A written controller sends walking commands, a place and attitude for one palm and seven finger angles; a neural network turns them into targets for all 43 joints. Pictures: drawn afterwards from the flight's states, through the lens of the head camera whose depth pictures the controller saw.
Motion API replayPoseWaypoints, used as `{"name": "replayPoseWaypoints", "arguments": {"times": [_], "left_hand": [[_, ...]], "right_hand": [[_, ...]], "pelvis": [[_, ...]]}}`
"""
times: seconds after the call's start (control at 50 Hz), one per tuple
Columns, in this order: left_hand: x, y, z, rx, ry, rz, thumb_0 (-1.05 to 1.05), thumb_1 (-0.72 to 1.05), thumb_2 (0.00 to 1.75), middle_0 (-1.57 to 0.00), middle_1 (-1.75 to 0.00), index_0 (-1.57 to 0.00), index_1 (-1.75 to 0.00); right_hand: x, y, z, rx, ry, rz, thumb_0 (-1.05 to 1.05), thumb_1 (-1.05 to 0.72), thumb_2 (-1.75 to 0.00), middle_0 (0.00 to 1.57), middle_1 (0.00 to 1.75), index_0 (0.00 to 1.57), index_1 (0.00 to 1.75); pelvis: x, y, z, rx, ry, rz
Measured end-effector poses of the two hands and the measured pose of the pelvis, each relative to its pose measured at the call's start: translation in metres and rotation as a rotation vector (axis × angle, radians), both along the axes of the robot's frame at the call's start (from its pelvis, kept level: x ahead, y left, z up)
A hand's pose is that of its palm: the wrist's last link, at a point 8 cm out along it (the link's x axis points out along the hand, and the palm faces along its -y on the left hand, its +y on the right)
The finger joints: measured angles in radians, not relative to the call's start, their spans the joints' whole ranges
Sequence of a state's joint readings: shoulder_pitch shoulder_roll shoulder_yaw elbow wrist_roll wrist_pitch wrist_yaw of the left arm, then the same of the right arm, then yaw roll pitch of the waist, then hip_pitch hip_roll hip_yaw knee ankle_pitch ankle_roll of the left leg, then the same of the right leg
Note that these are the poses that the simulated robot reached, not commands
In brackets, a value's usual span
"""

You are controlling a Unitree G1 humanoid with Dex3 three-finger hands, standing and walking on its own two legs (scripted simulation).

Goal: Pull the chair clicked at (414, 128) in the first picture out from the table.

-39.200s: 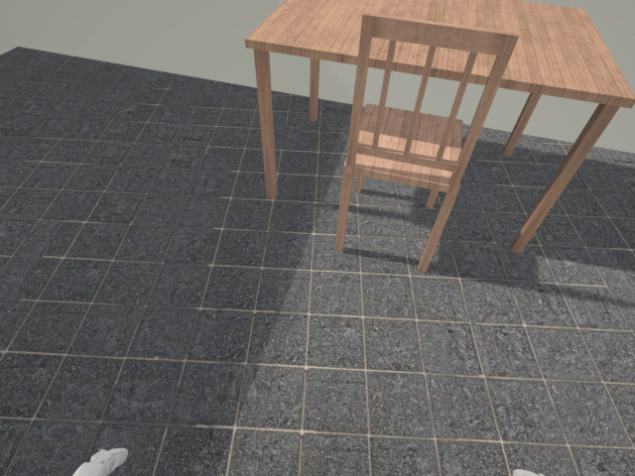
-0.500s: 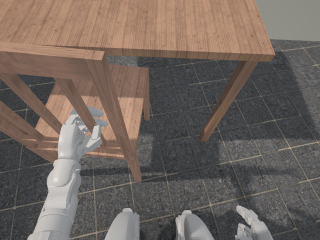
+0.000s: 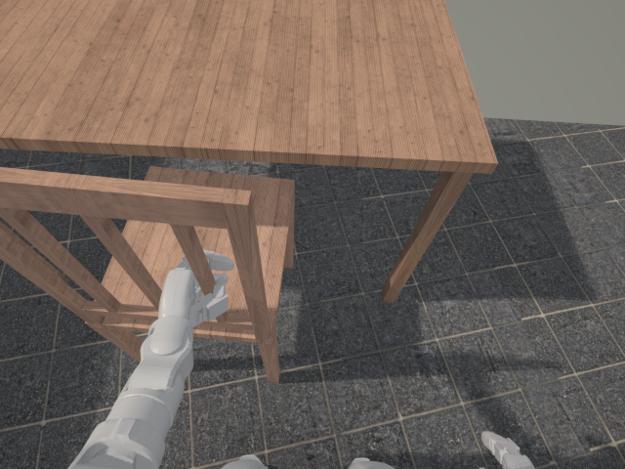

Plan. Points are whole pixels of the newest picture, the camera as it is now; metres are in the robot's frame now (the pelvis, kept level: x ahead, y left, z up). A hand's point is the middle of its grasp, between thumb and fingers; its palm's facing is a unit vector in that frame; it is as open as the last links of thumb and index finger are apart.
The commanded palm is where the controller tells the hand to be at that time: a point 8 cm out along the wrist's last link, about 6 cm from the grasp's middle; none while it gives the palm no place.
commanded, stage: step backward, pulling the chair out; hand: left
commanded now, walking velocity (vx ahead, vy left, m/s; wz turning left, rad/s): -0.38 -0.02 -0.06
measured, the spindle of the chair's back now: (139, 273) +0.39 +0.25 -0.06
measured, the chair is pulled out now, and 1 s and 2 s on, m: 0.04 0.17 0.30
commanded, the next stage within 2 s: none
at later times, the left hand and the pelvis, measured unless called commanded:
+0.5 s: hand (230, 366) +0.25 +0.11 -0.06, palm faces -0.03 -0.98 -0.18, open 5.0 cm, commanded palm +0.24 +0.16 -0.05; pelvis -0.07 -0.01 +0.01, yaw -2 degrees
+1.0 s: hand (234, 387) +0.23 +0.10 -0.06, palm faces -0.03 -0.98 -0.21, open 5.1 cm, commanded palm +0.20 +0.15 -0.05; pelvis -0.11 -0.02 +0.00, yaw -5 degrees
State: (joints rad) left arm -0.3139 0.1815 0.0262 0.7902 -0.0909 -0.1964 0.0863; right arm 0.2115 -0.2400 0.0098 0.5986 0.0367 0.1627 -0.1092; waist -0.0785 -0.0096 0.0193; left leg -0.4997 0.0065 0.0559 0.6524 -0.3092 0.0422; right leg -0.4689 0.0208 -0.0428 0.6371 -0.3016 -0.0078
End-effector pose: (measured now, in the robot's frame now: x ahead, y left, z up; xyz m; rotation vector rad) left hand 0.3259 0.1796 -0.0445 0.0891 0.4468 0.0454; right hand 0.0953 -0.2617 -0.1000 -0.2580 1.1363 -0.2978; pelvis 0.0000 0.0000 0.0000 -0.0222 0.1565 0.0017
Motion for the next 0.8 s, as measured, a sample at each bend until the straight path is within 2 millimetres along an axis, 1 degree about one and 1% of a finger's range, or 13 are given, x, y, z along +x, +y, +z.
{"name": "replayPoseWaypoints", "arguments": {"times": [0.1, 0.22, 0.3, 0.44, 0.52, 0.64, 0.72, 0.8], "left_hand": [[-0.013, -0.001, 0.001, 0.01, 0.013, -0.011, 0.04, 0.79, 0.82, -0.24, -0.99, -0.5, -1.45], [-0.039, -0.006, 0.002, 0.021, 0.024, -0.017, 0.04, 0.78, 0.81, -0.25, -0.98, -0.5, -1.45], [-0.056, -0.011, 0.003, 0.032, 0.029, -0.021, 0.04, 0.77, 0.81, -0.26, -1.0, -0.5, -1.45], [-0.082, -0.019, 0.005, 0.072, 0.049, -0.037, 0.05, 0.75, 0.81, -0.27, -1.05, -0.5, -1.45], [-0.094, -0.022, 0.006, 0.087, 0.054, -0.054, 0.04, 0.74, 0.81, -0.28, -1.07, -0.5, -1.45], [-0.102, -0.022, 0.006, 0.11, 0.051, -0.112, 0.04, 0.73, 0.82, -0.29, -1.13, -0.5, -1.45], [-0.103, -0.022, 0.006, 0.108, 0.054, -0.125, 0.04, 0.74, 0.82, -0.28, -1.16, -0.5, -1.45], [-0.104, -0.022, 0.006, 0.103, 0.06, -0.103, 0.04, 0.73, 0.82, -0.28, -1.16, -0.5, -1.45]], "right_hand": [[-0.015, 0.001, -0.003, 0.023, -0.008, -0.025, 0.01, -0.9, -0.9, 0.2, 0.3, 0.2, 0.3], [-0.033, 0.011, -0.009, 0.071, 0.0, -0.038, 0.01, -0.9, -0.9, 0.2, 0.3, 0.2, 0.3], [-0.042, 0.014, -0.012, 0.082, -0.011, -0.029, 0.01, -0.9, -0.9, 0.2, 0.3, 0.21, 0.3], [-0.055, 0.006, -0.015, 0.079, -0.065, -0.026, 0.01, -0.9, -0.9, 0.2, 0.3, 0.21, 0.3], [-0.066, -0.001, -0.012, 0.06, -0.085, -0.035, 0.01, -0.9, -0.9, 0.2, 0.3, 0.21, 0.3], [-0.086, -0.006, -0.007, 0.011, -0.084, -0.042, 0.01, -0.9, -0.9, 0.2, 0.3, 0.21, 0.3], [-0.095, 0.002, -0.006, 0.014, -0.082, -0.044, 0.01, -0.9, -0.9, 0.2, 0.3, 0.2, 0.3], [-0.099, 0.013, -0.011, 0.05, -0.076, -0.012, 0.01, -0.9, -0.9, 0.2, 0.3, 0.2, 0.3]], "pelvis": [[-0.011, 0.002, 0.003, 0.003, -0.035, -0.025], [-0.026, -0.002, 0.006, 0.003, -0.053, -0.036], [-0.039, -0.006, 0.006, 0.008, -0.067, -0.035], [-0.06, -0.01, 0.005, 0.009, -0.094, -0.029], [-0.069, -0.007, 0.005, 0.007, -0.107, -0.027], [-0.077, 0.004, 0.005, 0.001, -0.12, -0.025], [-0.082, 0.006, 0.005, 0.013, -0.125, -0.041], [-0.087, 0.002, 0.006, 0.012, -0.126, -0.051]]}}
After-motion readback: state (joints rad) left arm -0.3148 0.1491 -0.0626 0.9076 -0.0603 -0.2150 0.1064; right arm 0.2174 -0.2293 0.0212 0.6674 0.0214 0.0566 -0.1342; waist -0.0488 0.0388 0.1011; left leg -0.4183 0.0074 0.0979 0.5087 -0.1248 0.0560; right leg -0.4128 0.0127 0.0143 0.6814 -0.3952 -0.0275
